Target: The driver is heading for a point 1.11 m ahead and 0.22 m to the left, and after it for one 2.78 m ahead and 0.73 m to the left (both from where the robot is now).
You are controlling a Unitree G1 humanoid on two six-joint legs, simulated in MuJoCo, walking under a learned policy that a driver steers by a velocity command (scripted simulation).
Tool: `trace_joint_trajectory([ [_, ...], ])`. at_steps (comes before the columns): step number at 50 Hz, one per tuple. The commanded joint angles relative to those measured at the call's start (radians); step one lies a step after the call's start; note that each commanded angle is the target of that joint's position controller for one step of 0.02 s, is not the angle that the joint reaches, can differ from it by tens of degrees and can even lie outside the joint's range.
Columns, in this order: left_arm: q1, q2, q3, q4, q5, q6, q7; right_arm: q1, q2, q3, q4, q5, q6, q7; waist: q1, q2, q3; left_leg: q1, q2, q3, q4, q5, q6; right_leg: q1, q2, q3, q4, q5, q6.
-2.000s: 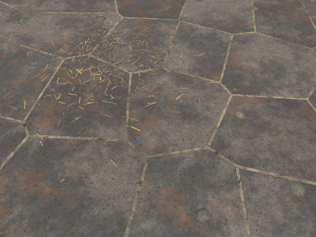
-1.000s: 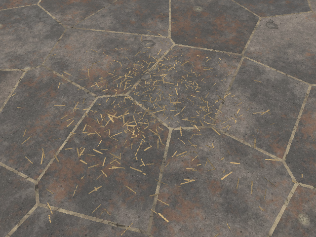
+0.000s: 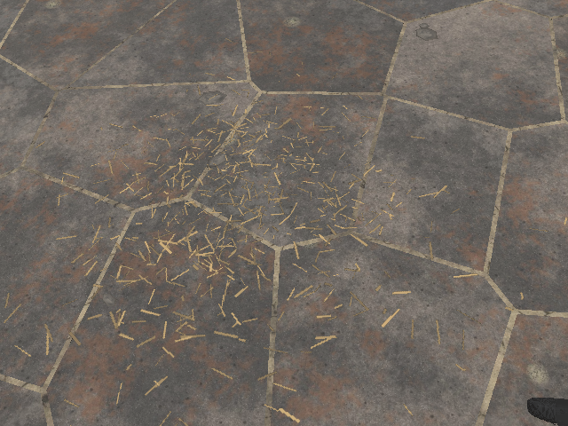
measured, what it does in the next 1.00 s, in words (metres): steps on the spot, turning left: left foot, then right foot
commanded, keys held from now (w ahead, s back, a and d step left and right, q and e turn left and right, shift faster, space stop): e+shift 0.06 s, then q+shift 0.76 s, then w+q+shift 0.04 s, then w+e+shift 0.14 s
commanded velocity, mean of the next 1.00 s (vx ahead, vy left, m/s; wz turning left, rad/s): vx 0.06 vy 0.00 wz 0.36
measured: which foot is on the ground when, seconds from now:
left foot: up 0.00-0.08, down 0.10-0.44, up 0.46-0.86, down 0.88-1.00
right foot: down 0.00-0.10, up 0.12-0.40, down 0.42-0.88, up 0.90-1.00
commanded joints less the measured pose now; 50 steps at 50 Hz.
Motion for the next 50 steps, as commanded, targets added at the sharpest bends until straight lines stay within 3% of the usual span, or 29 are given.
trace_joint_trajectory([
  [1, -0.035, 0.173, 0.050, -0.086, -0.001, -0.005, -0.003, -0.016, -0.087, -0.025, -0.066, 0.007, -0.030, 0.009, -0.002, -0.209, -0.144, 0.032, -0.022, 0.010, -0.118, 0.004, 0.010, 0.143, -0.208, 0.297, -0.069, 0.336, -0.143],
  [4, -0.095, 0.151, 0.038, -0.104, -0.011, -0.001, -0.004, 0.077, -0.114, -0.040, -0.027, 0.006, -0.044, 0.017, -0.046, -0.215, -0.162, 0.202, 0.016, 0.040, -0.375, 0.179, 0.039, 0.123, -0.164, 0.291, 0.000, 0.271, -0.094],
  [5, -0.046, 0.104, 0.022, -0.096, 0.001, -0.002, -0.002, 0.082, -0.136, -0.043, -0.022, -0.005, -0.043, 0.017, -0.015, -0.156, -0.198, 0.311, 0.118, -0.030, -0.406, 0.272, 0.078, 0.077, -0.121, 0.235, 0.077, 0.101, -0.057],
  [6, 0.054, 0.033, -0.004, -0.074, 0.031, -0.004, -0.008, 0.025, -0.168, -0.036, -0.056, -0.024, -0.034, 0.015, 0.051, 0.091, -0.207, 0.373, 0.311, -0.247, -0.435, 0.435, 0.161, -0.011, 0.005, 0.085, 0.272, -0.275, -0.005],
  [7, 0.034, 0.089, 0.013, -0.100, 0.025, -0.015, -0.003, 0.032, -0.179, -0.034, -0.050, -0.063, -0.034, 0.021, 0.057, 0.267, -0.122, 0.302, 0.417, -0.492, -0.473, 0.466, 0.330, -0.168, 0.070, 0.014, 0.448, -0.478, 0.050],
  [8, 0.059, 0.138, 0.023, -0.067, 0.035, -0.023, 0.002, -0.009, -0.105, -0.011, -0.063, -0.047, -0.043, 0.026, 0.062, 0.172, -0.102, 0.253, 0.425, -0.485, -0.468, 0.367, 0.370, -0.162, 0.002, 0.033, 0.558, -0.415, 0.086],
  [9, 0.030, 0.135, 0.020, -0.042, 0.039, -0.022, -0.001, -0.037, -0.039, 0.014, -0.062, -0.032, -0.045, 0.029, 0.054, 0.101, -0.085, 0.219, 0.351, -0.364, -0.453, 0.279, 0.326, -0.124, -0.029, 0.024, 0.547, -0.339, 0.110],
  [10, 0.022, 0.093, 0.008, -0.027, 0.052, -0.018, -0.004, -0.041, -0.026, 0.027, -0.054, -0.020, -0.041, 0.032, 0.058, 0.085, -0.089, 0.223, 0.281, -0.300, -0.454, 0.179, 0.279, -0.101, -0.067, -0.033, 0.483, -0.298, 0.134],
  [12, -0.039, 0.052, -0.005, -0.045, 0.052, -0.029, -0.011, -0.010, -0.105, 0.006, -0.045, 0.008, -0.016, 0.024, 0.020, 0.131, -0.046, 0.231, 0.211, -0.271, -0.437, 0.243, 0.259, -0.104, -0.080, -0.133, 0.347, -0.253, 0.156],
  [14, -0.094, 0.043, -0.007, -0.056, 0.032, -0.045, -0.011, 0.078, -0.191, -0.029, -0.041, 0.009, 0.008, 0.012, -0.029, 0.157, -0.058, 0.289, 0.186, -0.288, -0.408, 0.320, 0.268, -0.092, -0.032, -0.180, 0.243, -0.279, 0.149],
  [17, -0.081, 0.054, 0.002, -0.040, 0.006, -0.059, -0.008, 0.108, -0.193, -0.040, -0.052, 0.020, 0.022, 0.001, -0.036, 0.189, -0.109, 0.378, 0.207, -0.382, -0.398, 0.349, 0.279, -0.078, -0.012, -0.157, 0.123, -0.234, 0.130],
  [20, -0.020, 0.050, 0.010, -0.003, 0.003, -0.077, -0.019, 0.078, -0.177, -0.045, -0.067, 0.043, 0.038, -0.013, 0.003, 0.185, -0.149, 0.356, 0.182, -0.398, -0.362, 0.379, 0.247, 0.050, -0.009, -0.163, -0.098, -0.084, 0.093],
  [21, 0.020, 0.063, 0.018, 0.018, 0.005, -0.080, -0.022, 0.070, -0.165, -0.044, -0.074, 0.049, 0.043, -0.020, 0.018, 0.170, -0.172, 0.279, 0.155, -0.373, -0.335, 0.334, 0.211, 0.173, -0.044, -0.164, -0.178, 0.026, 0.073],
  [22, 0.053, 0.102, 0.029, 0.026, 0.016, -0.077, -0.020, 0.084, -0.128, -0.034, -0.081, 0.042, 0.045, -0.023, 0.016, 0.101, -0.199, 0.132, 0.107, -0.311, -0.239, 0.190, 0.162, 0.323, -0.168, -0.089, -0.180, 0.092, 0.024],
  [23, 0.029, 0.186, 0.045, 0.029, 0.050, -0.068, -0.024, 0.089, -0.083, -0.023, -0.115, 0.038, 0.037, -0.021, -0.019, -0.230, -0.134, -0.104, -0.038, -0.097, -0.065, -0.119, 0.101, 0.331, -0.366, 0.135, -0.196, 0.276, -0.114],
  [24, -0.037, 0.131, 0.033, -0.002, 0.082, -0.072, -0.026, 0.146, -0.151, -0.045, -0.093, 0.023, 0.030, -0.018, -0.027, -0.237, -0.115, -0.147, -0.003, -0.056, 0.163, -0.295, 0.054, 0.269, -0.493, 0.190, -0.186, 0.444, -0.207],
  [25, -0.088, 0.078, 0.015, -0.020, 0.076, -0.075, -0.019, 0.177, -0.194, -0.062, -0.070, 0.022, 0.033, -0.012, -0.051, -0.164, -0.101, -0.143, 0.037, -0.033, 0.305, -0.253, 0.036, 0.235, -0.476, 0.103, -0.170, 0.501, -0.202],
  [28, -0.125, 0.040, -0.001, -0.019, 0.035, -0.074, 0.001, 0.199, -0.136, -0.050, -0.050, 0.019, 0.061, -0.005, -0.054, -0.136, -0.065, -0.206, 0.078, 0.030, 0.464, -0.090, -0.011, 0.242, -0.353, -0.110, -0.127, 0.559, -0.140],
  [31, -0.050, 0.066, 0.007, -0.003, 0.045, -0.057, 0.012, 0.100, -0.099, -0.024, -0.112, 0.031, 0.059, 0.013, 0.012, -0.151, -0.044, -0.257, 0.125, 0.115, 0.378, -0.020, -0.041, 0.287, -0.346, -0.190, -0.145, 0.573, -0.170],
  [35, -0.021, 0.125, 0.025, 0.007, 0.043, -0.042, 0.003, 0.048, -0.080, -0.006, -0.168, 0.021, 0.058, 0.038, 0.041, -0.146, -0.059, -0.199, 0.169, 0.159, 0.214, -0.016, -0.031, 0.317, -0.395, -0.242, -0.154, 0.537, -0.187],
  [41, -0.052, 0.161, 0.046, 0.021, -0.001, -0.065, -0.039, 0.069, -0.108, -0.021, -0.189, 0.024, 0.090, 0.056, 0.005, -0.165, -0.076, 0.027, 0.136, 0.250, -0.045, 0.003, 0.054, 0.257, -0.423, -0.369, -0.056, 0.561, -0.117],
  [43, -0.033, 0.159, 0.050, 0.040, -0.021, -0.076, -0.043, 0.157, -0.124, -0.039, -0.162, 0.033, 0.096, 0.050, -0.049, -0.130, -0.141, 0.241, 0.081, 0.283, -0.163, 0.008, 0.118, 0.171, -0.412, -0.417, 0.047, 0.312, -0.069],
  [44, -0.007, 0.108, 0.032, 0.050, -0.016, -0.083, -0.046, 0.313, -0.171, -0.065, -0.107, 0.040, 0.090, 0.039, -0.107, -0.026, -0.196, 0.511, 0.064, 0.219, -0.231, -0.040, 0.184, -0.019, -0.355, -0.454, 0.237, 0.113, -0.034],
  [45, -0.059, -0.002, -0.015, -0.010, 0.033, -0.092, -0.053, 0.431, -0.290, -0.090, -0.091, 0.046, 0.065, 0.021, -0.142, 0.284, -0.188, 0.743, 0.345, -0.267, -0.358, -0.212, 0.339, -0.437, -0.215, -0.499, 0.625, -0.376, 0.047],
  [46, -0.135, 0.037, -0.009, -0.049, 0.012, -0.122, -0.056, 0.423, -0.266, -0.066, -0.123, 0.025, 0.013, 0.028, -0.177, 0.238, -0.238, 0.718, 0.490, -0.643, -0.547, -0.541, 0.486, -0.644, -0.119, -0.262, 0.791, -0.400, 0.052],
  [47, -0.177, 0.111, 0.008, -0.054, -0.029, -0.138, -0.068, 0.391, -0.191, -0.037, -0.102, 0.017, -0.018, 0.031, -0.174, 0.165, -0.141, 0.649, 0.497, -0.553, -0.592, -0.598, 0.447, -0.686, -0.186, -0.222, 0.809, -0.316, 0.022],
  [48, -0.148, 0.122, 0.012, -0.041, -0.030, -0.145, -0.073, 0.349, -0.161, -0.022, -0.092, 0.013, -0.037, 0.030, -0.132, 0.160, -0.072, 0.575, 0.469, -0.455, -0.579, -0.532, 0.400, -0.673, -0.216, -0.230, 0.777, -0.232, 0.000],
  [49, -0.102, 0.114, 0.010, -0.008, -0.011, -0.146, -0.072, 0.281, -0.130, -0.007, -0.095, 0.011, -0.045, 0.026, -0.087, 0.111, -0.040, 0.504, 0.427, -0.342, -0.562, -0.412, 0.353, -0.624, -0.249, -0.229, 0.726, -0.142, -0.001],
  [50, -0.063, 0.111, 0.012, 0.015, 0.000, -0.142, -0.073, 0.233, -0.120, 0.002, -0.096, 0.001, -0.052, 0.023, -0.053, 0.125, -0.013, 0.432, 0.380, -0.235, -0.577, -0.329, 0.318, -0.563, -0.265, -0.222, 0.679, -0.060, 0.007],
])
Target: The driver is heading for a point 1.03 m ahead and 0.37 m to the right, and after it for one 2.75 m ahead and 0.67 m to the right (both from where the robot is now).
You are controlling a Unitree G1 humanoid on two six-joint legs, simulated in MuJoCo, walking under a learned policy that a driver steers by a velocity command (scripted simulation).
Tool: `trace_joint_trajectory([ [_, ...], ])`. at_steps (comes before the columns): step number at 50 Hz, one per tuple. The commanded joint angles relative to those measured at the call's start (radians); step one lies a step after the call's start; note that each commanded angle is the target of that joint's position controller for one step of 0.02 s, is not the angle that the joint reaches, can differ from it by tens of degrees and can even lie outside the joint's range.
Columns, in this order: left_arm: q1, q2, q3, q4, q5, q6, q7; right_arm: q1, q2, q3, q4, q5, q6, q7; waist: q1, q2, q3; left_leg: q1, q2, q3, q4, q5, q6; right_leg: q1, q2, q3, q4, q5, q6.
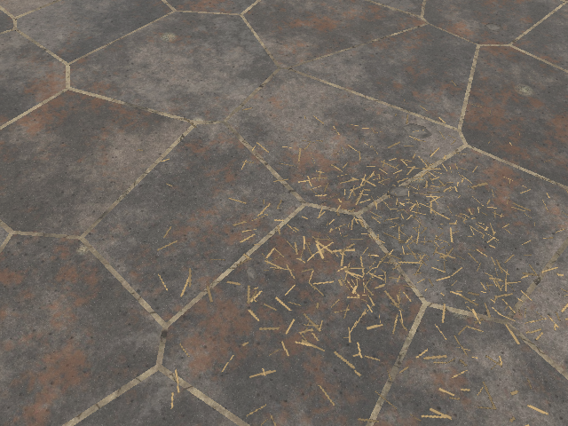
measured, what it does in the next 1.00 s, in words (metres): walks ahead, turning right: right foot, then left foot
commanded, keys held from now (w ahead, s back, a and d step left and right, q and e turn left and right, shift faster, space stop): w+e+shift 0.82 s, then w+q+shift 0.18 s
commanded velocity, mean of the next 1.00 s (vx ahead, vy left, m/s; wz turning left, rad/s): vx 0.89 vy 0.00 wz -0.63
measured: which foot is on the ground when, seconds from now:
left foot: down 0.00-0.44, up 0.46-0.84, down 0.86-1.00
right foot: up 0.00-0.40, down 0.42-0.84, up 0.86-1.00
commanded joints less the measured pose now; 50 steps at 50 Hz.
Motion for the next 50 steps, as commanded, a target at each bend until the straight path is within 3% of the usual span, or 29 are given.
trace_joint_trajectory([
  [1, -0.066, 0.104, 0.017, -0.078, 0.006, -0.030, -0.011, 0.018, -0.129, -0.024, -0.037, -0.027, -0.054, -0.014, -0.034, 0.183, 0.014, 0.223, 0.284, -0.372, -0.435, -0.273, 0.130, -0.350, -0.075, 0.081, 0.009, 0.208, -0.004],
  [2, -0.055, 0.090, 0.012, -0.065, 0.000, -0.022, -0.011, 0.025, -0.133, -0.026, -0.030, -0.037, -0.067, -0.016, -0.037, 0.160, 0.023, 0.216, 0.277, -0.312, -0.455, -0.209, 0.119, -0.357, -0.065, 0.090, 0.008, 0.276, 0.009],
  [3, -0.033, 0.038, -0.008, -0.027, 0.102, 0.024, -0.035, 0.088, -0.152, -0.022, 0.013, -0.081, -0.057, -0.009, -0.044, 0.075, 0.025, 0.149, 0.239, -0.187, -0.485, -0.113, 0.058, -0.280, 0.009, 0.087, 0.015, 0.291, 0.022],
  [5, -0.033, 0.036, -0.004, -0.026, 0.070, 0.050, -0.051, 0.104, -0.145, -0.022, 0.040, -0.072, -0.059, -0.002, -0.035, 0.114, 0.073, 0.132, 0.218, -0.077, -0.502, -0.058, 0.020, -0.311, 0.029, 0.104, -0.014, 0.345, 0.029],
  [7, -0.058, 0.050, 0.001, -0.026, 0.054, 0.052, -0.056, 0.111, -0.121, -0.013, 0.056, -0.065, -0.064, -0.002, -0.037, 0.130, 0.096, 0.152, 0.222, -0.024, -0.524, -0.034, 0.007, -0.349, 0.038, 0.098, -0.061, 0.404, 0.031],
  [14, -0.200, 0.014, -0.029, -0.063, 0.070, 0.043, -0.085, 0.183, -0.095, -0.004, 0.155, -0.062, -0.084, -0.026, -0.070, 0.090, 0.177, 0.378, 0.262, 0.132, -0.551, 0.188, 0.002, -0.443, 0.004, -0.031, -0.279, 0.414, -0.056],
  [16, -0.223, -0.007, -0.045, -0.090, 0.065, 0.046, -0.084, 0.189, -0.096, 0.002, 0.185, -0.064, -0.078, -0.032, -0.059, 0.100, 0.169, 0.434, 0.256, 0.203, -0.478, 0.576, -0.015, -0.376, 0.031, -0.109, -0.364, 0.339, -0.103],
  [18, -0.175, 0.000, -0.048, -0.095, 0.053, 0.051, -0.066, 0.187, -0.135, 0.000, 0.200, -0.068, -0.068, -0.046, -0.016, 0.144, 0.077, 0.485, 0.268, 0.238, -0.311, 1.260, -0.030, -0.191, 0.125, -0.197, -0.408, 0.255, -0.161],
  [20, 0.084, 0.059, -0.023, -0.036, 0.043, 0.047, -0.050, 0.145, -0.206, -0.017, 0.192, -0.083, -0.036, -0.058, 0.121, 0.192, -0.084, 0.479, 0.307, 0.229, 0.053, 1.557, -0.015, 0.078, 0.200, -0.191, -0.399, 0.093, -0.216],
  [21, 0.278, 0.118, 0.007, 0.021, 0.049, 0.032, -0.037, 0.112, -0.227, -0.022, 0.173, -0.077, -0.030, -0.051, 0.210, 0.157, -0.178, 0.327, 0.298, 0.205, 0.339, 1.417, 0.005, 0.352, 0.230, -0.121, -0.472, 0.048, -0.247],
  [22, 0.362, 0.189, 0.038, 0.051, 0.054, 0.035, -0.014, 0.096, -0.166, -0.005, 0.166, -0.076, -0.041, -0.034, 0.222, 0.024, -0.203, 0.056, 0.194, 0.200, 0.674, 0.769, -0.014, 0.588, 0.115, 0.101, -0.568, -0.101, -0.282],
  [23, 0.262, 0.282, 0.063, 0.036, 0.061, 0.054, -0.010, 0.064, -0.045, 0.024, 0.063, -0.054, -0.070, -0.009, 0.099, -0.241, -0.188, -0.450, -0.062, 0.071, 1.030, -0.103, -0.085, 0.791, -0.122, 0.743, -0.792, -0.310, -0.459],
  [24, 0.252, 0.253, 0.061, 0.017, 0.047, 0.052, -0.013, -0.076, -0.105, 0.026, 0.019, -0.062, -0.095, -0.011, 0.151, -0.033, -0.180, -0.584, -0.014, -0.140, 1.057, -0.028, -0.063, 0.800, -0.147, 0.867, -0.884, -0.211, -0.442],
  [25, 0.263, 0.234, 0.058, 0.036, 0.047, 0.046, -0.002, -0.093, -0.106, 0.032, -0.001, -0.056, -0.114, -0.007, 0.118, 0.027, -0.123, -0.577, 0.041, -0.163, 0.985, 0.017, -0.052, 0.714, -0.154, 0.794, -0.920, -0.126, -0.404],
  [26, 0.242, 0.180, 0.044, 0.051, 0.052, 0.038, 0.005, -0.066, -0.104, 0.037, 0.011, -0.057, -0.120, -0.009, 0.056, 0.120, -0.039, -0.523, 0.086, -0.154, 0.864, 0.043, -0.051, 0.571, -0.124, 0.698, -0.937, -0.023, -0.362],
  [29, 0.145, 0.113, 0.010, 0.032, 0.045, 0.001, 0.020, -0.016, -0.089, 0.049, 0.028, -0.103, -0.063, -0.003, -0.043, 0.106, 0.039, -0.407, 0.142, -0.140, 0.707, 0.002, -0.101, 0.314, 0.007, 0.481, -0.961, 0.099, -0.329],
  [31, 0.151, 0.127, 0.009, 0.028, 0.035, -0.020, 0.014, -0.100, -0.079, 0.059, -0.012, -0.106, -0.038, 0.006, -0.038, 0.082, 0.089, -0.389, 0.153, -0.085, 0.560, 0.027, -0.129, 0.186, 0.056, 0.415, -1.009, 0.164, -0.324],
  [33, 0.170, 0.136, 0.012, 0.030, 0.038, -0.027, 0.014, -0.234, -0.066, 0.071, -0.067, -0.090, -0.038, 0.016, 0.000, 0.053, 0.131, -0.369, 0.136, -0.047, 0.369, 0.174, -0.148, 0.126, 0.089, 0.392, -1.034, 0.285, -0.303],
  [37, 0.225, 0.167, 0.027, 0.055, 0.025, -0.030, 0.011, -0.335, -0.059, 0.079, -0.104, -0.060, -0.050, 0.021, 0.075, -0.019, 0.063, -0.232, 0.062, -0.030, 0.069, 0.434, -0.117, 0.245, 0.079, 0.396, -0.991, 0.655, -0.231],
  [39, 0.199, 0.190, 0.033, 0.054, 0.024, -0.031, 0.019, -0.307, -0.088, 0.069, -0.100, -0.057, -0.055, 0.013, 0.055, -0.021, 0.018, -0.128, 0.032, -0.050, -0.025, 0.426, -0.095, 0.326, 0.066, 0.403, -0.924, 0.791, -0.194],
  [41, 0.160, 0.241, 0.044, 0.047, 0.036, -0.033, 0.022, -0.111, -0.173, 0.032, -0.045, -0.049, -0.058, -0.011, -0.045, -0.024, -0.127, 0.125, -0.021, -0.069, -0.020, 0.289, -0.079, 0.388, 0.068, 0.417, -0.680, 1.053, -0.142],
  [42, 0.109, 0.261, 0.045, 0.049, 0.053, -0.037, 0.019, 0.105, -0.211, 0.009, 0.012, -0.042, -0.058, -0.029, -0.177, -0.025, -0.226, 0.309, -0.006, -0.031, -0.005, 0.236, -0.067, 0.363, 0.068, 0.387, -0.460, 1.081, -0.132],
  [43, 0.081, 0.186, 0.026, 0.053, 0.067, -0.051, 0.021, 0.329, -0.247, -0.015, 0.077, -0.056, -0.061, -0.052, -0.274, 0.013, -0.303, 0.515, 0.077, -0.082, 0.032, 0.100, -0.046, 0.241, 0.105, 0.327, -0.170, 0.935, -0.123],
  [44, 0.107, 0.005, -0.021, 0.018, 0.054, -0.062, 0.020, 0.420, -0.317, -0.032, 0.111, -0.095, -0.067, -0.060, -0.237, 0.323, -0.347, 0.668, 0.311, -0.486, -0.077, -0.259, 0.019, -0.028, 0.241, 0.253, 0.209, 0.102, -0.102],
  [45, 0.264, -0.005, -0.043, -0.001, 0.025, -0.067, 0.005, 0.289, -0.331, -0.041, 0.113, -0.089, -0.066, -0.035, -0.078, 0.530, -0.402, 0.668, 0.411, -1.035, -0.321, -0.340, 0.129, -0.193, 0.279, 0.247, 0.311, -0.038, -0.098],
  [46, 0.189, 0.059, -0.042, 0.031, 0.053, -0.050, 0.011, 0.131, -0.209, -0.029, 0.076, -0.074, -0.064, -0.018, -0.065, 0.283, -0.241, 0.531, 0.363, -0.926, -0.324, -0.401, 0.155, -0.239, 0.175, 0.215, 0.307, 0.066, -0.109],
  [47, 0.086, 0.081, -0.042, 0.017, 0.071, -0.043, 0.001, 0.104, -0.146, -0.018, 0.089, -0.060, -0.064, -0.009, -0.075, 0.113, -0.154, 0.391, 0.318, -0.764, -0.309, -0.288, 0.165, -0.217, 0.144, 0.193, 0.268, 0.121, -0.098],
  [48, 0.007, 0.079, -0.045, -0.009, 0.087, -0.040, -0.006, 0.114, -0.122, -0.012, 0.117, -0.061, -0.064, -0.005, -0.068, 0.053, -0.104, 0.301, 0.270, -0.660, -0.310, -0.181, 0.149, -0.201, 0.117, 0.179, 0.196, 0.115, -0.092],
  [50, -0.062, 0.038, -0.063, -0.064, 0.115, -0.028, -0.019, 0.178, -0.089, 0.005, 0.191, -0.050, -0.072, -0.004, -0.030, 0.111, -0.026, 0.191, 0.208, -0.558, -0.323, -0.037, 0.151, -0.209, 0.068, 0.154, 0.091, 0.070, -0.067],
])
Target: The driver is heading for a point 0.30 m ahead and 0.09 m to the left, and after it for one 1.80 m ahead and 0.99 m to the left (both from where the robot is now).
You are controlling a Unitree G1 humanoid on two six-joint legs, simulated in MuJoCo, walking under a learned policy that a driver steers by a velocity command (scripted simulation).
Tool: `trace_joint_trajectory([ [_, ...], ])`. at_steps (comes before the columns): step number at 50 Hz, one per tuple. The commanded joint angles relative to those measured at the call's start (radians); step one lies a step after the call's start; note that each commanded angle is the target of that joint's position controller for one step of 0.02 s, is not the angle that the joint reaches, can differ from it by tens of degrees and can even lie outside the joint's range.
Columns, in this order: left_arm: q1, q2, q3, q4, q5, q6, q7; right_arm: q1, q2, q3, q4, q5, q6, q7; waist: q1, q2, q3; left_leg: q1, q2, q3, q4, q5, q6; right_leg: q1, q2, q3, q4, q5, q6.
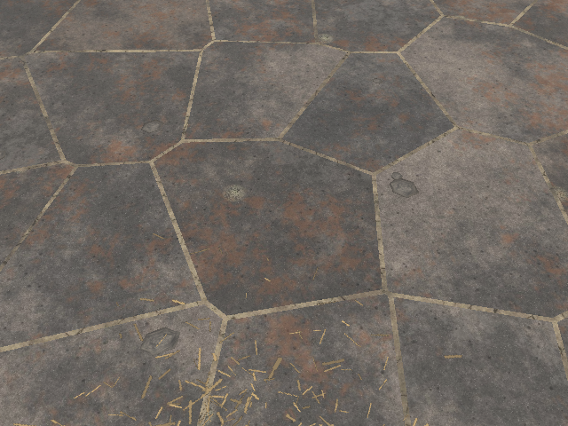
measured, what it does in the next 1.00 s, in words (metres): walks ahead, turning left: right foot, then left foot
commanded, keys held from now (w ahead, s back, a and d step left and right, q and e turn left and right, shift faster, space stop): w+q+shift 0.08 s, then q+shift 0.92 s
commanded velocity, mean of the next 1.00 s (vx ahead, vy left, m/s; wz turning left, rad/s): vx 0.31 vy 0.00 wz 0.78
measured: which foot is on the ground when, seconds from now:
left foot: down 0.00-0.24, up 0.26-0.64, down 0.66-1.00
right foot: up 0.00-0.22, down 0.24-0.66, up 0.68-1.00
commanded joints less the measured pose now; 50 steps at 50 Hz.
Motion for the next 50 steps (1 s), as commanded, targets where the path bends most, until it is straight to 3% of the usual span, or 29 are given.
trace_joint_trajectory([
  [1, -0.087, 0.007, -0.025, -0.146, 0.036, -0.006, -0.015, 0.143, -0.053, -0.008, 0.036, 0.020, -0.023, 0.007, 0.018, 0.110, -0.006, 0.236, 0.223, -0.476, -0.306, -0.092, 0.216, -0.341, -0.119, 0.024, -0.090, -0.042, 0.037],
  [3, -0.163, 0.001, -0.045, -0.198, 0.037, -0.008, -0.022, 0.147, -0.079, -0.016, 0.041, 0.022, -0.030, -0.001, 0.032, 0.096, 0.033, 0.160, 0.224, -0.448, -0.368, -0.055, 0.236, -0.354, -0.160, 0.003, -0.248, -0.001, 0.073],
  [4, -0.211, 0.001, -0.056, -0.224, 0.026, -0.013, -0.031, 0.120, -0.097, -0.024, 0.031, 0.018, -0.029, -0.005, 0.038, 0.092, 0.048, 0.081, 0.207, -0.404, -0.406, -0.044, 0.228, -0.287, -0.167, -0.014, -0.379, 0.068, 0.090],
  [6, -0.245, -0.029, -0.076, -0.228, -0.001, -0.024, -0.043, 0.081, -0.134, -0.041, 0.024, 0.019, -0.024, 0.000, 0.041, 0.099, 0.063, -0.086, 0.144, -0.289, -0.427, 0.215, 0.186, -0.008, -0.100, -0.092, -0.602, 0.204, 0.112],
  [8, -0.222, -0.006, -0.065, -0.209, -0.011, -0.025, -0.028, 0.135, -0.154, -0.051, 0.046, 0.036, -0.020, 0.015, 0.031, 0.093, 0.033, -0.040, 0.152, -0.282, -0.370, 0.439, 0.146, 0.120, -0.054, -0.107, -0.663, 0.341, 0.115],
  [10, -0.136, 0.040, -0.041, -0.173, 0.002, -0.029, 0.000, 0.172, -0.155, -0.056, 0.062, 0.053, -0.012, 0.016, 0.057, 0.066, -0.037, 0.072, 0.095, -0.245, -0.155, 0.641, 0.079, 0.232, -0.024, -0.098, -0.778, 0.396, 0.098],
  [11, -0.077, 0.084, -0.004, -0.188, -0.052, -0.051, 0.028, 0.134, -0.130, -0.050, 0.011, 0.122, -0.018, -0.007, 0.132, 0.059, -0.110, 0.020, 0.071, -0.279, 0.011, 0.554, 0.030, 0.389, -0.090, 0.012, -0.852, 0.483, 0.086],
  [12, 0.086, 0.129, 0.009, -0.155, -0.043, -0.049, 0.046, 0.079, -0.101, -0.038, -0.019, 0.098, -0.021, -0.014, 0.215, 0.049, -0.252, -0.086, 0.028, -0.254, 0.238, 0.337, -0.008, 0.614, -0.217, 0.078, -0.784, 0.541, 0.054],
  [13, 0.153, 0.174, 0.012, -0.144, -0.026, -0.035, 0.056, 0.195, 0.029, -0.007, -0.029, 0.048, -0.012, -0.020, 0.138, -0.184, -0.384, -0.225, -0.053, -0.174, 0.563, -0.438, -0.039, 0.771, -0.483, 0.279, -0.689, 0.961, -0.001],
  [14, 0.119, 0.180, 0.025, -0.161, -0.021, -0.013, 0.045, 0.346, -0.008, -0.007, -0.047, 0.088, -0.004, -0.029, 0.075, -0.349, -0.510, -0.319, -0.033, -0.170, 0.776, -0.453, -0.062, 0.799, -0.622, 0.578, -0.791, 0.842, -0.142],
  [15, 0.025, 0.100, 0.016, -0.185, -0.031, -0.002, 0.046, 0.291, -0.052, -0.022, -0.040, 0.097, 0.017, -0.041, 0.062, -0.206, -0.371, -0.387, 0.039, -0.129, 0.837, -0.372, -0.086, 0.670, -0.559, 0.488, -0.835, 0.744, -0.145],
  [16, -0.028, 0.035, 0.004, -0.184, -0.041, 0.001, 0.044, 0.207, -0.063, -0.031, -0.053, 0.091, 0.036, -0.049, 0.057, -0.135, -0.232, -0.415, 0.069, -0.071, 0.842, -0.307, -0.099, 0.537, -0.501, 0.316, -0.855, 0.777, -0.122],
  [17, -0.072, 0.005, -0.001, -0.182, -0.041, 0.002, 0.038, 0.187, -0.064, -0.040, -0.052, 0.079, 0.054, -0.055, 0.027, -0.072, -0.183, -0.387, 0.098, -0.057, 0.852, -0.267, -0.112, 0.433, -0.451, 0.220, -0.880, 0.796, -0.109],
  [18, -0.110, -0.011, 0.000, -0.173, -0.040, 0.000, 0.036, 0.174, -0.054, -0.048, -0.067, 0.072, 0.068, -0.056, -0.003, -0.066, -0.136, -0.359, 0.124, -0.055, 0.818, -0.232, -0.113, 0.337, -0.420, 0.139, -0.912, 0.789, -0.099],
  [20, -0.160, -0.008, 0.014, -0.151, -0.037, -0.009, 0.040, 0.121, -0.003, -0.043, -0.117, 0.075, 0.089, -0.049, -0.026, -0.108, -0.082, -0.309, 0.159, -0.037, 0.710, -0.193, -0.110, 0.218, -0.401, 0.021, -0.989, 0.719, -0.095],
  [21, -0.172, 0.001, 0.021, -0.140, -0.037, -0.012, 0.045, 0.068, 0.007, -0.041, -0.146, 0.071, 0.092, -0.045, -0.021, -0.093, -0.064, -0.309, 0.163, -0.030, 0.632, -0.162, -0.109, 0.199, -0.398, -0.022, -1.009, 0.722, -0.099],
  [24, -0.195, 0.046, 0.042, -0.114, -0.047, -0.002, 0.068, -0.002, 0.026, -0.031, -0.182, 0.060, 0.086, -0.013, -0.011, -0.072, -0.101, -0.224, 0.158, 0.000, 0.374, 0.064, -0.081, 0.223, -0.380, -0.147, -1.006, 0.720, -0.085],
  [28, -0.207, 0.089, 0.060, -0.091, -0.084, 0.006, 0.058, -0.063, -0.034, -0.046, -0.212, 0.059, 0.107, 0.036, -0.005, -0.059, -0.092, -0.100, 0.127, 0.054, 0.180, 0.154, -0.019, 0.241, -0.382, -0.245, -0.946, 0.655, -0.044],
  [31, -0.191, 0.122, 0.078, -0.081, -0.106, 0.015, 0.045, -0.052, -0.100, -0.077, -0.235, 0.057, 0.120, 0.043, -0.036, -0.040, -0.097, 0.007, 0.063, 0.110, 0.078, 0.096, 0.049, 0.261, -0.379, -0.287, -0.769, 0.731, 0.008],
  [32, -0.180, 0.109, 0.076, -0.076, -0.106, 0.022, 0.041, 0.025, -0.129, -0.095, -0.215, 0.055, 0.116, 0.033, -0.077, 0.003, -0.126, 0.129, 0.019, 0.125, 0.005, 0.148, 0.088, 0.223, -0.343, -0.315, -0.613, 0.719, 0.042],
  [33, -0.109, 0.084, 0.070, -0.076, -0.080, 0.025, 0.032, 0.098, -0.214, -0.125, -0.210, 0.057, 0.110, 0.009, -0.097, 0.169, -0.147, 0.325, 0.077, -0.027, -0.061, 0.574, 0.154, 0.043, -0.264, -0.327, -0.357, 0.403, 0.115],
  [34, -0.033, 0.011, 0.044, -0.123, -0.031, 0.024, 0.023, 0.023, -0.333, -0.135, -0.261, 0.035, 0.105, -0.004, 0.022, 0.419, -0.228, 0.549, 0.340, -0.510, -0.055, 0.825, 0.384, -0.318, -0.070, -0.271, 0.002, -0.371, 0.197],
  [35, -0.082, 0.084, 0.049, -0.119, -0.036, 0.024, 0.018, 0.004, -0.275, -0.118, -0.307, 0.020, 0.084, 0.013, -0.050, 0.254, -0.397, 0.549, 0.390, -0.661, -0.150, 0.558, 0.426, -0.335, -0.058, 0.001, 0.086, -0.357, 0.178],
  [36, -0.150, 0.107, 0.055, -0.138, -0.062, 0.025, 0.018, -0.037, -0.245, -0.106, -0.307, 0.030, 0.069, 0.020, -0.042, 0.160, -0.311, 0.466, 0.366, -0.580, -0.188, 0.419, 0.375, -0.358, -0.079, 0.029, 0.060, -0.272, 0.152],
  [37, -0.160, 0.092, 0.053, -0.134, -0.053, 0.026, 0.028, -0.075, -0.216, -0.101, -0.301, 0.055, 0.066, 0.014, -0.010, 0.085, -0.221, 0.367, 0.309, -0.512, -0.197, 0.309, 0.312, -0.353, -0.104, 0.036, -0.022, -0.203, 0.142],
  [38, -0.161, 0.093, 0.054, -0.127, -0.039, 0.029, 0.040, -0.125, -0.187, -0.091, -0.311, 0.068, 0.074, 0.004, 0.016, 0.061, -0.170, 0.275, 0.271, -0.463, -0.203, 0.270, 0.270, -0.328, -0.119, 0.039, -0.110, -0.154, 0.141],
  [41, -0.134, 0.066, 0.049, -0.104, -0.041, 0.040, 0.041, -0.193, -0.179, -0.089, -0.339, 0.042, 0.094, -0.026, 0.053, 0.086, -0.169, 0.128, 0.187, -0.385, -0.196, 0.335, 0.236, -0.175, -0.072, 0.020, -0.300, -0.073, 0.165],
  [44, -0.135, 0.032, 0.037, -0.095, -0.050, 0.046, 0.041, -0.175, -0.191, -0.098, -0.332, 0.052, 0.105, -0.042, 0.040, 0.093, -0.200, 0.109, 0.164, -0.414, -0.179, 0.270, 0.219, -0.116, -0.035, 0.038, -0.445, -0.011, 0.189],
  [50, -0.151, 0.047, 0.050, -0.106, -0.058, 0.043, 0.029, -0.188, -0.174, -0.097, -0.336, 0.054, 0.125, -0.040, 0.017, 0.199, -0.157, 0.052, 0.122, -0.533, -0.165, 0.040, 0.161, -0.010, -0.008, 0.059, -0.654, 0.034, 0.165],
])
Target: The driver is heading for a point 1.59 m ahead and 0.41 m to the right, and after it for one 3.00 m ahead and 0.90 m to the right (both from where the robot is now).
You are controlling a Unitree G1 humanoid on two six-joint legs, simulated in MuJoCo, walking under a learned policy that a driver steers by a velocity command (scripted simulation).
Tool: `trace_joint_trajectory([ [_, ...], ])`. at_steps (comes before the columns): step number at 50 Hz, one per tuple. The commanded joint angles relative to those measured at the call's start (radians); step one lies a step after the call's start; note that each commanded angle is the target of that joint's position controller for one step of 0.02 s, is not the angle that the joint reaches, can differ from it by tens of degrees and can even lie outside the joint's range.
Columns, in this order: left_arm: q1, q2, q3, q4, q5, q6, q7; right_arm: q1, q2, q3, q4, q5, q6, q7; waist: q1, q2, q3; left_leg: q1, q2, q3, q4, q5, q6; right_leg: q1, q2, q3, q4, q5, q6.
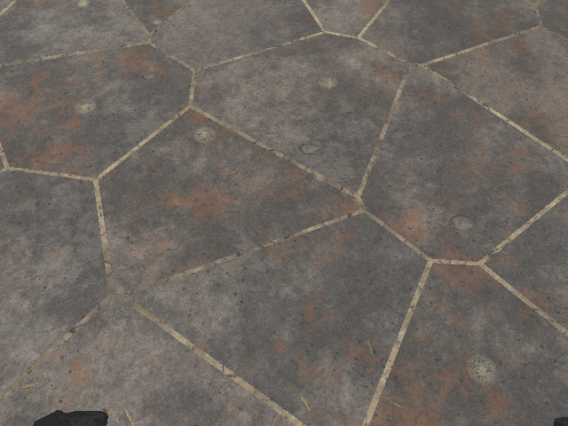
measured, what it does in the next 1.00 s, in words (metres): steps on the spot, turning right: right foot, then left foot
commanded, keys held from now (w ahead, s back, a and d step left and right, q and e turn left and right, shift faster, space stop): e+shift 0.82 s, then q+shift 0.18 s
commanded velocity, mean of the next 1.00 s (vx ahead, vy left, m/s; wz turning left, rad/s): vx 0.01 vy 0.00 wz -0.42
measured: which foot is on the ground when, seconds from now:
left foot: down 0.00-0.08, up 0.10-0.38, down 0.40-0.80, up 0.82-1.00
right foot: up 0.00-0.04, down 0.06-0.40, up 0.42-0.78, down 0.80-1.00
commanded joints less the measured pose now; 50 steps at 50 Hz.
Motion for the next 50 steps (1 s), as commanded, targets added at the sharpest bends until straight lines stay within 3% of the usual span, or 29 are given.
trace_joint_trajectory([
  [1, 0.074, 0.103, 0.036, -0.041, -0.001, -0.019, -0.006, -0.048, -0.149, -0.045, -0.083, -0.001, -0.007, -0.003, 0.029, 0.180, -0.207, 0.138, 0.229, -0.294, -0.107, -0.041, 0.131, 0.125, 0.005, -0.040, -0.117, 0.041, -0.021],
  [3, 0.120, 0.121, 0.043, -0.026, 0.018, -0.024, -0.011, -0.012, -0.082, -0.017, -0.067, -0.003, -0.007, -0.001, 0.031, 0.134, -0.223, 0.089, 0.173, -0.219, 0.008, -0.088, 0.076, 0.280, -0.086, -0.027, -0.287, 0.196, -0.068],
  [4, 0.061, 0.173, 0.044, -0.060, 0.044, -0.018, -0.009, 0.055, -0.014, 0.007, -0.054, -0.018, -0.008, 0.002, -0.026, -0.097, -0.195, 0.007, 0.046, -0.073, 0.194, -0.345, 0.016, 0.307, -0.275, 0.218, -0.409, 0.222, -0.151],
  [5, 0.036, 0.173, 0.040, -0.064, 0.078, -0.019, -0.008, 0.045, -0.058, -0.006, -0.074, -0.020, -0.022, 0.002, -0.042, -0.308, -0.126, -0.051, -0.017, -0.001, 0.398, -0.523, -0.046, 0.180, -0.389, 0.468, -0.488, 0.202, -0.318],
  [6, -0.028, 0.104, 0.018, -0.095, 0.066, -0.026, -0.007, 0.076, -0.108, -0.018, -0.038, -0.025, -0.031, 0.000, -0.049, -0.221, -0.106, -0.026, 0.033, -0.056, 0.502, -0.467, -0.075, 0.140, -0.371, 0.461, -0.484, 0.122, -0.335],
  [7, -0.060, 0.052, 0.000, -0.097, 0.043, -0.026, -0.008, 0.074, -0.110, -0.018, -0.005, -0.030, -0.031, 0.004, -0.054, -0.137, -0.094, 0.010, 0.063, -0.035, 0.493, -0.398, -0.099, 0.125, -0.303, 0.338, -0.457, 0.048, -0.283],
  [8, -0.063, 0.050, -0.005, -0.094, 0.020, -0.022, -0.010, 0.066, -0.075, -0.010, 0.010, -0.044, -0.029, 0.005, -0.054, -0.115, -0.092, 0.023, 0.097, 0.039, 0.444, -0.362, -0.124, 0.142, -0.239, 0.277, -0.448, -0.002, -0.238],
  [10, -0.012, 0.136, 0.024, -0.089, -0.012, 0.002, -0.004, 0.000, -0.038, 0.002, -0.003, -0.042, -0.042, 0.008, -0.007, -0.136, -0.050, 0.002, 0.107, 0.123, 0.345, -0.331, -0.146, 0.180, -0.176, 0.256, -0.409, 0.107, -0.224],
  [12, 0.090, 0.195, 0.054, -0.083, -0.013, 0.024, 0.005, -0.054, -0.027, 0.005, -0.011, -0.019, -0.053, 0.004, 0.045, -0.157, -0.071, 0.001, 0.068, 0.153, 0.251, -0.372, -0.141, 0.269, -0.163, 0.286, -0.382, 0.182, -0.233],
  [15, 0.127, 0.182, 0.064, -0.093, -0.018, 0.037, 0.012, -0.045, -0.029, -0.001, 0.010, 0.010, -0.063, -0.003, 0.054, -0.217, -0.117, 0.024, 0.049, 0.128, 0.112, -0.357, -0.119, 0.372, -0.177, 0.381, -0.382, 0.196, -0.242],
  [19, 0.101, 0.164, 0.077, -0.114, -0.052, 0.050, 0.027, 0.063, -0.042, -0.017, 0.083, 0.016, -0.081, 0.008, -0.001, -0.214, -0.186, 0.268, 0.069, 0.130, -0.207, -0.122, -0.057, 0.309, -0.128, 0.380, -0.343, 0.219, -0.189],
  [20, 0.114, 0.137, 0.072, -0.118, -0.051, 0.051, 0.032, 0.089, -0.073, -0.028, 0.098, 0.009, -0.078, 0.007, 0.001, -0.178, -0.211, 0.414, 0.152, 0.097, -0.224, -0.052, -0.028, 0.187, -0.083, 0.329, -0.288, 0.126, -0.146],
  [21, 0.123, 0.084, 0.060, -0.138, -0.043, 0.049, 0.031, 0.068, -0.144, -0.041, 0.092, -0.022, -0.070, 0.007, 0.028, 0.074, -0.186, 0.490, 0.344, -0.095, -0.215, 0.082, 0.078, -0.031, 0.028, 0.159, -0.101, -0.077, -0.091],
  [22, 0.141, 0.131, 0.077, -0.151, -0.038, 0.036, 0.025, -0.009, -0.144, -0.041, 0.073, -0.068, -0.072, 0.014, 0.046, 0.243, -0.130, 0.395, 0.518, -0.205, -0.213, 0.340, 0.195, -0.162, 0.061, 0.024, 0.103, -0.283, -0.043],
  [23, 0.163, 0.193, 0.097, -0.133, -0.024, 0.032, 0.020, -0.060, -0.089, -0.025, 0.051, -0.068, -0.078, 0.009, 0.057, 0.162, -0.117, 0.363, 0.536, -0.143, -0.197, 0.436, 0.217, -0.160, -0.010, 0.011, 0.284, -0.261, -0.013],
  [24, 0.186, 0.195, 0.103, -0.110, -0.026, 0.040, 0.016, -0.104, -0.046, -0.013, 0.043, -0.055, -0.081, 0.000, 0.076, 0.106, -0.114, 0.351, 0.468, -0.041, -0.178, 0.431, 0.176, -0.149, -0.018, -0.007, 0.361, -0.201, -0.002],
  [26, 0.206, 0.136, 0.087, -0.103, -0.020, 0.060, 0.012, -0.118, -0.031, -0.004, 0.050, -0.019, -0.082, -0.014, 0.070, 0.117, -0.089, 0.380, 0.399, 0.081, -0.145, 0.487, 0.137, -0.214, -0.045, -0.045, 0.457, -0.095, 0.024],
  [31, 0.061, 0.077, 0.043, -0.202, -0.029, 0.057, -0.024, -0.007, -0.089, -0.019, 0.079, -0.030, -0.052, -0.019, -0.030, 0.128, -0.071, 0.435, 0.406, 0.185, -0.159, 0.463, 0.177, -0.223, -0.119, -0.168, 0.276, -0.024, 0.051],
  [37, 0.085, 0.106, 0.052, -0.238, -0.025, 0.082, -0.042, -0.032, -0.153, -0.044, 0.089, 0.009, -0.066, 0.024, -0.003, 0.148, -0.091, 0.364, 0.451, 0.298, -0.091, 0.464, 0.133, 0.009, -0.098, -0.266, 0.023, -0.017, -0.019],
  [39, 0.167, 0.129, 0.073, -0.221, -0.024, 0.093, -0.037, -0.048, -0.137, -0.043, 0.099, 0.027, -0.079, 0.032, 0.058, 0.125, -0.128, 0.313, 0.429, 0.369, 0.070, 0.499, 0.072, 0.183, -0.054, -0.284, -0.142, 0.063, -0.073],
  [40, 0.279, 0.180, 0.099, -0.190, -0.017, 0.090, -0.020, -0.008, -0.106, -0.036, 0.118, 0.026, -0.088, 0.038, 0.110, 0.032, -0.182, 0.186, 0.370, 0.419, 0.265, 0.423, 0.001, 0.401, -0.038, -0.221, -0.254, 0.251, -0.132],
  [41, 0.336, 0.322, 0.131, -0.201, -0.024, 0.083, 0.003, -0.001, -0.026, -0.011, 0.072, -0.029, -0.096, 0.040, 0.090, -0.275, -0.218, -0.165, 0.241, 0.439, 0.582, -0.330, -0.095, 0.657, -0.281, 0.156, -0.248, 0.809, -0.259],
  [42, 0.260, 0.327, 0.113, -0.251, 0.021, 0.053, -0.003, -0.035, -0.036, 0.000, 0.043, -0.046, -0.101, 0.035, 0.092, -0.325, -0.364, -0.308, 0.131, 0.237, 0.802, -0.600, -0.124, 0.646, -0.486, 0.452, -0.300, 0.789, -0.488],
  [43, 0.235, 0.226, 0.082, -0.246, 0.021, 0.033, -0.013, -0.092, -0.101, -0.014, 0.064, -0.018, -0.091, 0.030, 0.135, -0.151, -0.338, -0.292, 0.186, 0.171, 0.831, -0.554, -0.109, 0.580, -0.456, 0.306, -0.327, 0.707, -0.455],
  [44, 0.189, 0.171, 0.061, -0.224, 0.011, 0.022, -0.007, -0.090, -0.099, -0.012, 0.071, 0.000, -0.079, 0.021, 0.094, -0.117, -0.256, -0.278, 0.218, 0.183, 0.775, -0.477, -0.090, 0.498, -0.399, 0.191, -0.321, 0.604, -0.383],
  [45, 0.136, 0.129, 0.045, -0.217, -0.002, 0.021, -0.001, -0.063, -0.084, -0.008, 0.100, -0.005, -0.067, 0.009, 0.065, -0.063, -0.216, -0.243, 0.242, 0.187, 0.695, -0.413, -0.090, 0.436, -0.339, 0.116, -0.326, 0.512, -0.322],
  [46, 0.089, 0.107, 0.031, -0.212, -0.003, 0.021, 0.006, -0.034, -0.082, -0.007, 0.116, -0.015, -0.055, 0.002, 0.039, -0.091, -0.197, -0.170, 0.240, 0.204, 0.658, -0.345, -0.101, 0.361, -0.307, 0.053, -0.335, 0.512, -0.300],
  [48, 0.039, 0.046, 0.001, -0.192, 0.027, 0.011, 0.014, 0.058, -0.045, 0.006, 0.165, -0.008, -0.039, 0.010, -0.003, -0.119, -0.205, -0.004, 0.233, 0.218, 0.592, -0.247, -0.122, 0.254, -0.260, -0.062, -0.366, 0.501, -0.285],
  [50, 0.027, 0.041, -0.002, -0.170, 0.042, 0.001, 0.015, 0.064, -0.023, 0.021, 0.170, 0.002, -0.032, 0.012, 0.009, -0.138, -0.163, 0.059, 0.234, 0.216, 0.430, -0.210, -0.130, 0.220, -0.239, -0.129, -0.393, 0.371, -0.270],
])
